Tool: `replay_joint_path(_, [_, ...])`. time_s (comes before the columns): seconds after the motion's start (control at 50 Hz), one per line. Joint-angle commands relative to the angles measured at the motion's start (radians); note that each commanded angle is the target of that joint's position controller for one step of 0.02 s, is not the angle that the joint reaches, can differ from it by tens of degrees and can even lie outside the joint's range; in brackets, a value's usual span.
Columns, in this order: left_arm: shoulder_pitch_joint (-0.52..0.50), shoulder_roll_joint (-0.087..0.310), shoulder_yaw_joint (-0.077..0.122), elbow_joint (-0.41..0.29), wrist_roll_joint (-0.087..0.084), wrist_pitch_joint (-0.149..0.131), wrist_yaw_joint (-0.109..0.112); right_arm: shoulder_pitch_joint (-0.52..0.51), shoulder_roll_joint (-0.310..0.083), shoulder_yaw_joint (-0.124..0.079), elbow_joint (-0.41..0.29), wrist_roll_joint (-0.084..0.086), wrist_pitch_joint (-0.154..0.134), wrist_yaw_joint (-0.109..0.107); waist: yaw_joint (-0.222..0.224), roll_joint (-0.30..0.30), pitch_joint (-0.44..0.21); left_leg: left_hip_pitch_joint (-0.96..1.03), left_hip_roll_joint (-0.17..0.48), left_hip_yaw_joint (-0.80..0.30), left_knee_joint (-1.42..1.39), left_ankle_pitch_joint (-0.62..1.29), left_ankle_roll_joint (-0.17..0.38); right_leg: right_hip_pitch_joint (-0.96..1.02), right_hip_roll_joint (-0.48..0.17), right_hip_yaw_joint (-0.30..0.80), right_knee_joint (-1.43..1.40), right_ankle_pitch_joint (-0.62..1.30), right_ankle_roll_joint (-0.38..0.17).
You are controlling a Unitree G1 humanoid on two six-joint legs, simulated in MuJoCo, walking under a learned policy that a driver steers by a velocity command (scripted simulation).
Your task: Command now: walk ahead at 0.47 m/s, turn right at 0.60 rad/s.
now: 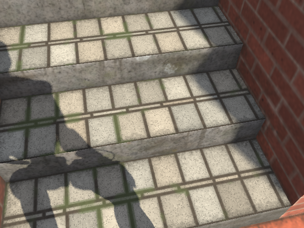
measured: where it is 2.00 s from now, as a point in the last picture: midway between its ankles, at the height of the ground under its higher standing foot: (93, 46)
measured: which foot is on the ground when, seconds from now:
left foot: down 0.00-0.08, up 0.10-0.62, down 0.64-1.00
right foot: up 0.00-0.04, down 0.06-0.66, up 0.68-1.00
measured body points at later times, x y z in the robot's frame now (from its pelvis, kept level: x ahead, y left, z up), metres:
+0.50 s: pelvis +0.23 -0.04 +0.00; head +0.25 -0.05 +0.45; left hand +0.22 +0.21 -0.14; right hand +0.38 -0.29 -0.10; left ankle +0.31 +0.05 -0.48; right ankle +0.11 -0.11 -0.74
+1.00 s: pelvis +0.55 -0.01 +0.13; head +0.55 +0.01 +0.58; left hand +0.74 +0.20 +0.04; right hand +0.48 -0.22 -0.01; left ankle +0.48 +0.03 -0.59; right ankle +0.67 -0.16 -0.30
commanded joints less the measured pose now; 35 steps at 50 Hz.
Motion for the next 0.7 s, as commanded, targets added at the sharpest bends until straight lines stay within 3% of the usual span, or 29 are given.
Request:
replay_joint_path(0.02, [-0.093, 0.057, 0.008, -0.09, 0.005, -0.023, 0.012, 0.003, -0.191, -0.039, -0.036, 0.008, 0.005, -0.003, 0.031, 0.201, 0.013, -0.045, 0.199, -0.04, 0.101, 0.725, 0.132, 0.139, 0.094, -0.108, -0.115, -0.071, -0.058])
replay_joint_path(0.04, [0.027, 0.069, 0.016, -0.051, 0.012, -0.034, 0.025, -0.007, -0.193, -0.034, -0.038, 0.018, 0.012, -0.004, 0.09, 0.165, -0.069, -0.054, 0.178, 0.006, 0.291, 0.864, 0.12, 0.285, 0.141, -0.118, -0.187, -0.043, -0.087])
replay_joint_path(0.06, [0.195, 0.112, 0.036, 0.004, 0.021, -0.043, 0.041, -0.006, -0.18, -0.025, -0.054, 0.015, 0.013, -0.008, 0.157, 0.116, -0.188, -0.181, 0.151, 0.027, 0.52, 0.742, 0.096, 0.53, 0.121, -0.057, -0.209, -0.044, -0.118])
replay_joint_path(0.08, [0.296, 0.223, 0.061, 0.009, 0.024, -0.045, 0.062, 0.0, -0.079, 0.005, -0.124, 0.014, 0.007, 0.008, 0.176, -0.115, -0.294, -0.552, 0.069, 0.032, 0.838, 0.173, 0.04, 0.836, -0.182, 0.37, -0.26, -0.149, -0.202])
replay_joint_path(0.1, [0.36, 0.298, 0.078, 0.023, -0.011, -0.034, 0.074, -0.05, -0.092, 0.001, -0.151, -0.002, 0.004, 0.014, 0.193, -0.216, -0.344, -0.747, -0.048, -0.098, 1.004, -0.215, 0.024, 0.892, -0.326, 0.723, -0.403, 0.04, -0.284])
replay_joint_path(0.12, [0.345, 0.246, 0.067, 0.041, -0.019, -0.027, 0.082, -0.105, -0.128, -0.004, -0.14, -0.009, 0.01, 0.017, 0.191, -0.069, -0.249, -0.788, 0.026, -0.191, 1.027, -0.127, 0.043, 0.836, -0.285, 0.541, -0.376, 0.116, -0.269])
replay_joint_path(0.14, [0.273, 0.177, 0.048, 0.038, -0.027, -0.031, 0.086, -0.108, -0.105, 0.006, -0.128, 0.002, 0.003, 0.02, 0.149, -0.029, -0.136, -0.748, 0.054, -0.191, 0.955, -0.045, 0.05, 0.689, -0.236, 0.42, -0.377, 0.227, -0.248])
replay_joint_path(0.16, [0.205, 0.119, 0.031, 0.03, -0.023, -0.034, 0.088, -0.094, -0.097, 0.009, -0.107, -0.002, 0.004, 0.019, 0.106, 0.003, -0.079, -0.679, 0.075, -0.191, 0.878, -0.006, 0.05, 0.574, -0.179, 0.33, -0.399, 0.332, -0.209])
replay_joint_path(0.18, [0.162, 0.091, 0.02, 0.03, -0.028, -0.039, 0.091, -0.067, -0.093, 0.011, -0.095, -0.018, 0.015, 0.018, 0.067, -0.01, -0.063, -0.609, 0.08, -0.19, 0.837, 0.004, 0.045, 0.495, -0.143, 0.272, -0.413, 0.43, -0.192])
replay_joint_path(0.22, [0.156, 0.08, 0.012, 0.041, -0.029, -0.057, 0.088, -0.021, -0.081, 0.016, -0.072, -0.025, 0.039, 0.023, 0.041, -0.032, -0.11, -0.546, 0.055, -0.17, 0.88, 0.033, 0.04, 0.459, -0.121, 0.209, -0.412, 0.583, -0.196])
replay_joint_path(0.26, [0.192, 0.091, 0.016, 0.07, -0.035, -0.073, 0.084, -0.056, -0.063, 0.018, -0.076, -0.03, 0.046, 0.028, 0.046, -0.029, -0.089, -0.582, 0.044, -0.152, 0.884, 0.067, 0.034, 0.45, -0.124, 0.198, -0.44, 0.567, -0.208])
replay_joint_path(0.28, [0.223, 0.096, 0.02, 0.087, -0.036, -0.077, 0.085, -0.05, -0.041, 0.021, -0.068, -0.032, 0.053, 0.026, 0.054, -0.075, -0.096, -0.615, 0.033, -0.134, 0.996, 0.056, 0.035, 0.456, -0.131, 0.213, -0.449, 0.497, -0.232])
replay_joint_path(0.34, [0.296, 0.072, 0.017, 0.122, -0.036, -0.077, 0.097, -0.196, -0.043, 0.014, -0.111, -0.029, 0.058, 0.018, 0.092, -0.029, 0.002, -0.871, 0.056, -0.15, 1.124, 0.065, 0.035, 0.509, -0.151, 0.282, -0.504, 0.221, -0.268])
replay_joint_path(0.36, [0.366, 0.066, 0.015, 0.148, -0.026, -0.077, 0.102, -0.252, -0.02, 0.014, -0.13, -0.031, 0.059, 0.013, 0.124, -0.076, 0.022, -1.044, 0.035, -0.136, 1.361, -0.029, 0.044, 0.597, -0.184, 0.356, -0.494, 0.175, -0.305])
replay_joint_path(0.38, [0.407, 0.06, 0.014, 0.165, -0.023, -0.077, 0.107, -0.305, -0.01, 0.017, -0.163, -0.026, 0.058, 0.008, 0.127, -0.042, 0.049, -1.21, 0.047, -0.167, 1.484, -0.083, 0.055, 0.654, -0.218, 0.389, -0.492, 0.082, -0.323])
replay_joint_path(0.42, [0.457, 0.064, 0.011, 0.195, -0.01, -0.08, 0.117, -0.428, 0.024, 0.035, -0.232, -0.014, 0.049, -0.003, 0.138, -0.013, 0.107, -1.467, 0.037, -0.189, 1.683, -0.201, 0.083, 0.722, -0.252, 0.409, -0.495, 0.033, -0.315])
replay_joint_path(0.46, [0.461, 0.067, 0.006, 0.22, -0.001, -0.093, 0.122, -0.482, 0.038, 0.051, -0.281, -0.007, 0.046, -0.01, 0.116, 0.019, 0.129, -1.547, 0.025, -0.22, 1.72, -0.25, 0.114, 0.713, -0.25, 0.335, -0.528, 0.027, -0.259])
replay_joint_path(0.48, [0.458, 0.064, 0.0, 0.241, -0.001, -0.102, 0.12, -0.521, 0.054, 0.062, -0.308, -0.005, 0.046, -0.013, 0.111, 0.023, 0.154, -1.546, 0.008, -0.202, 1.707, -0.268, 0.125, 0.67, -0.233, 0.282, -0.556, 0.037, -0.229])
replay_joint_path(0.5, [0.456, 0.045, -0.011, 0.267, -0.016, -0.098, 0.119, -0.567, 0.077, 0.085, -0.353, -0.009, 0.054, -0.011, 0.092, 0.036, 0.167, -1.479, 0.018, -0.179, 1.565, -0.279, 0.141, 0.581, -0.183, 0.205, -0.598, 0.009, -0.181])
replay_joint_path(0.52, [0.473, 0.029, -0.022, 0.296, -0.024, -0.098, 0.124, -0.613, 0.083, 0.095, -0.389, -0.011, 0.061, -0.012, 0.104, 0.022, 0.174, -1.423, 0.005, -0.124, 1.494, -0.285, 0.145, 0.538, -0.166, 0.164, -0.655, 0.083, -0.173])
replay_joint_path(0.54, [0.435, 0.042, -0.024, 0.279, -0.034, -0.088, 0.136, -0.559, 0.108, 0.114, -0.397, -0.021, 0.081, 0.003, 0.062, 0.039, 0.108, -1.147, 0.032, -0.082, 1.289, -0.187, 0.172, 0.439, -0.159, 0.089, -0.736, 0.251, -0.172])
replay_joint_path(0.56, [0.41, 0.038, -0.028, 0.277, -0.043, -0.082, 0.133, -0.534, 0.102, 0.117, -0.39, -0.017, 0.094, 0.008, 0.062, 0.041, 0.079, -0.931, 0.008, -0.039, 1.147, -0.144, 0.182, 0.377, -0.123, 0.013, -0.757, 0.45, -0.159])
replay_joint_path(0.58, [0.361, 0.055, -0.036, 0.23, -0.059, -0.087, 0.125, -0.465, 0.101, 0.114, -0.353, -0.005, 0.093, 0.014, 0.043, 0.041, 0.004, -0.684, -0.049, 0.03, 1.041, -0.1, 0.196, 0.335, -0.117, -0.047, -0.68, 0.946, -0.161])
replay_joint_path(0.6, [0.375, 0.121, -0.023, 0.221, -0.078, -0.093, 0.131, -0.345, 0.081, 0.103, -0.31, -0.007, 0.093, 0.011, -0.011, -0.033, -0.129, -0.494, -0.116, 0.057, 1.057, -0.068, 0.203, 0.377, -0.17, -0.049, -0.542, 1.451, -0.17])
replay_joint_path(0.62, [0.347, 0.176, -0.004, 0.215, -0.075, -0.094, 0.133, -0.182, 0.045, 0.085, -0.249, -0.002, 0.095, 0.0, -0.078, -0.105, -0.227, -0.406, -0.15, 0.038, 1.012, -0.097, 0.212, 0.483, -0.198, -0.061, -0.347, 1.689, -0.149])
replay_joint_path(0.64, [0.33, 0.201, 0.011, 0.207, -0.075, -0.088, 0.124, -0.048, 0.006, 0.067, -0.201, 0.003, 0.087, -0.002, -0.139, -0.135, -0.29, -0.31, -0.188, 0.008, 0.823, -0.091, 0.227, 0.559, -0.198, -0.07, -0.115, 1.738, -0.13])
replay_joint_path(0.66, [0.346, 0.191, 0.016, 0.193, -0.066, -0.092, 0.12, 0.018, -0.066, 0.034, -0.158, -0.009, 0.081, 0.001, -0.153, -0.095, -0.326, -0.185, -0.172, -0.187, 0.681, -0.143, 0.26, 0.478, -0.145, -0.048, 0.185, 1.471, -0.107])
replay_joint_path(0.68, [0.301, 0.075, -0.001, 0.118, -0.057, -0.102, 0.081, 0.095, -0.224, -0.015, -0.092, 0.0, 0.085, -0.015, -0.117, 0.312, -0.296, -0.021, 0.121, -0.855, 0.277, -0.014, 0.408, 0.048, 0.118, -0.041, 0.696, 0.352, -0.018])
replay_joint_path(0.7, [0.346, 0.063, -0.002, 0.098, 0.016, -0.112, 0.056, -0.024, -0.235, -0.034, -0.111, 0.019, 0.092, -0.031, -0.025, 0.291, -0.372, -0.024, 0.179, -1.232, 0.054, 0.068, 0.405, -0.053, 0.125, 0.143, 0.954, 0.053, -0.031])
Keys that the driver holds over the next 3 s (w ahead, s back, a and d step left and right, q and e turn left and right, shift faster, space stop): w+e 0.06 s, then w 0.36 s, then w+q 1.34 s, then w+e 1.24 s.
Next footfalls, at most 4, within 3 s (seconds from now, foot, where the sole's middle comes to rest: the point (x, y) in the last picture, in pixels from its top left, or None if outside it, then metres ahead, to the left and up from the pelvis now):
0.06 right None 0.16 -0.11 -0.77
0.64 left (139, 204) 0.52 0.03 -0.63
1.18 right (157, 105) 0.90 -0.08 -0.49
1.74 left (61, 49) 1.13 0.33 -0.34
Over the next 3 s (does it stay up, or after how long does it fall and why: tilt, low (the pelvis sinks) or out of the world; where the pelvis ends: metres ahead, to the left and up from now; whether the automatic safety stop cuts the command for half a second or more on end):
stays up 1.77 0.29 0.65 its command is cut before an obstacle after 1.8 s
